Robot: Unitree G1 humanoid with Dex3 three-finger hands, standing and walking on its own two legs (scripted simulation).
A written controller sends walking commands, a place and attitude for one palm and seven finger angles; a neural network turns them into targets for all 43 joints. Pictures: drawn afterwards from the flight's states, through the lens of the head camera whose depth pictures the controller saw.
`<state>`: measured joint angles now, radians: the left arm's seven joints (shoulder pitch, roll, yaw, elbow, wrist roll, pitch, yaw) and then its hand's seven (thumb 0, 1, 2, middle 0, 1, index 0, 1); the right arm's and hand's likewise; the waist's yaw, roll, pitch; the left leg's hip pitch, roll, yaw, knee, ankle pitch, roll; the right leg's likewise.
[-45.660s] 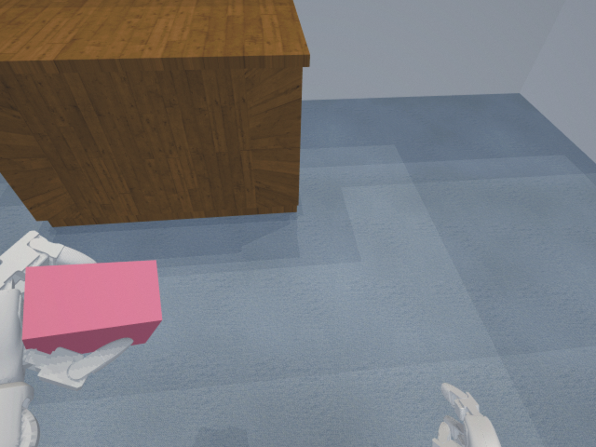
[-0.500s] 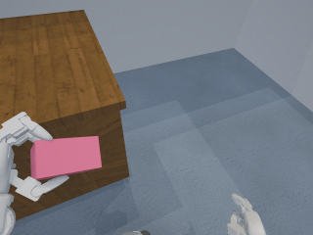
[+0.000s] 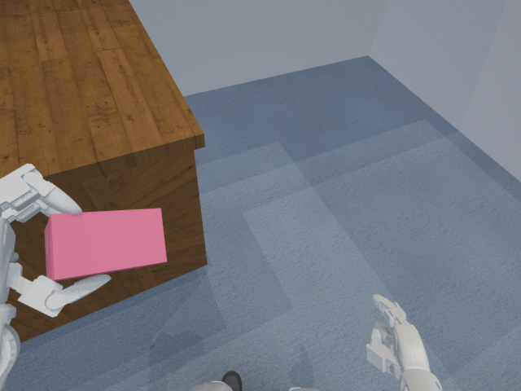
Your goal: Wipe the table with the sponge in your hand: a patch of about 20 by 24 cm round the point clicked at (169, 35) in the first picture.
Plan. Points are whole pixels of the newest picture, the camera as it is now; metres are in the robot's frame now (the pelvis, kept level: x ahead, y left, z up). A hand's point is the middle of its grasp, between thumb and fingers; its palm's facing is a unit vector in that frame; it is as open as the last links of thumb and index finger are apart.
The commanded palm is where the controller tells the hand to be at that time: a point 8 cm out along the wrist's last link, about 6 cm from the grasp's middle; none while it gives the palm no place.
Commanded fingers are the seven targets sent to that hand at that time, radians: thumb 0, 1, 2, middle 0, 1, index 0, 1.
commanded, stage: step back with the hand held close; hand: left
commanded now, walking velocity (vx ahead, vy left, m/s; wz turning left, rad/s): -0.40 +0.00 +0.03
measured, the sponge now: (118, 243) +0.26 +0.20 +0.12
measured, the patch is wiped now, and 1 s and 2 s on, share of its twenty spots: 0.90 0.90 0.90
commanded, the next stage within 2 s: stop stepping back and stand still in 0.22 s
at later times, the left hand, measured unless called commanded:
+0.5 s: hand (4, 368) +0.12 +0.24 +0.15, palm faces +0.36 -0.86 -0.36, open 10.1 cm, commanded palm +0.06 +0.28 +0.18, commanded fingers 0.00 0.10 1.30 -1.20 -1.60 -1.20 -1.60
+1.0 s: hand out of the picture +0.03 +0.25 +0.16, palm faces +0.45 -0.83 -0.33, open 10.1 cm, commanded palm -0.03 +0.30 +0.18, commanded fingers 0.00 0.10 1.30 -1.20 -1.60 -1.20 -1.60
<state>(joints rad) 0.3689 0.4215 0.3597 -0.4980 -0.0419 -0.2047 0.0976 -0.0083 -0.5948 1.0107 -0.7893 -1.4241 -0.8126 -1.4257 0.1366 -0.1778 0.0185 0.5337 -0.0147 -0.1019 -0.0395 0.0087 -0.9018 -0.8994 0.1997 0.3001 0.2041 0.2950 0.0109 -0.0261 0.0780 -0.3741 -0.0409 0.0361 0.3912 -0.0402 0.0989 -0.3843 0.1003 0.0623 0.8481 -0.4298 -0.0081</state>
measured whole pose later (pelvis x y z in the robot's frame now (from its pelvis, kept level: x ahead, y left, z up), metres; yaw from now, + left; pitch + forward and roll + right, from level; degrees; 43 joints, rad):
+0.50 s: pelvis -0.12 +0.00 -0.01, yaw -2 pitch -1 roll +1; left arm 0.38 0.38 0.33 -0.43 -0.03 -0.16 0.13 -0.01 -0.60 1.01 -0.79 -1.42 -0.81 -1.43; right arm 0.20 -0.19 0.01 0.63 0.01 -0.12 -0.04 0.01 -0.90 -0.90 0.20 0.30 0.20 0.29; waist 0.01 -0.06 0.03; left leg -0.33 -0.08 0.05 0.55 -0.20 0.09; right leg -0.29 0.03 0.04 0.82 -0.47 -0.01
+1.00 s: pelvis -0.17 +0.01 -0.01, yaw +3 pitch -1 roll +1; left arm 0.42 0.31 0.28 -0.44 -0.01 -0.16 0.16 -0.01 -0.60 1.01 -0.79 -1.42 -0.81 -1.43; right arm 0.28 -0.26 -0.04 0.63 -0.01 -0.13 -0.08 0.01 -0.90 -0.90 0.20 0.30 0.20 0.30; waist 0.00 -0.02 -0.04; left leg -0.24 0.06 0.03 0.55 -0.31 0.00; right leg -0.31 -0.04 -0.08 0.67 -0.35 -0.02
